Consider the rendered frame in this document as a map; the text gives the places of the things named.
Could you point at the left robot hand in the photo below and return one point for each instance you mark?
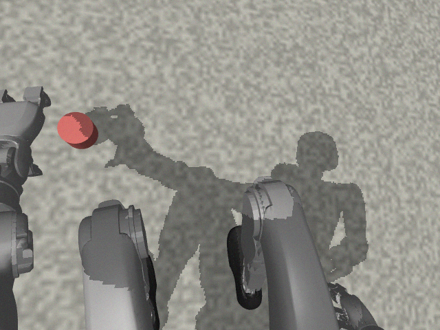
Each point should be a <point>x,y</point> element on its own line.
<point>24,119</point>

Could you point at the right robot foot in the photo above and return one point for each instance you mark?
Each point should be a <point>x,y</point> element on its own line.
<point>235,257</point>

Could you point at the right robot hand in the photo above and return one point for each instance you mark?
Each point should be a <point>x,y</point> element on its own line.
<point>353,314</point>

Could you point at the left robot arm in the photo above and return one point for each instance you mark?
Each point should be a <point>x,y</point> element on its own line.
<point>16,241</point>

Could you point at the tin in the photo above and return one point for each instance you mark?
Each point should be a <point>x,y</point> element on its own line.
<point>77,130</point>

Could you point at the left robot foot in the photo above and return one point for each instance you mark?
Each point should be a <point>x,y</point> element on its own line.
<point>152,293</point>

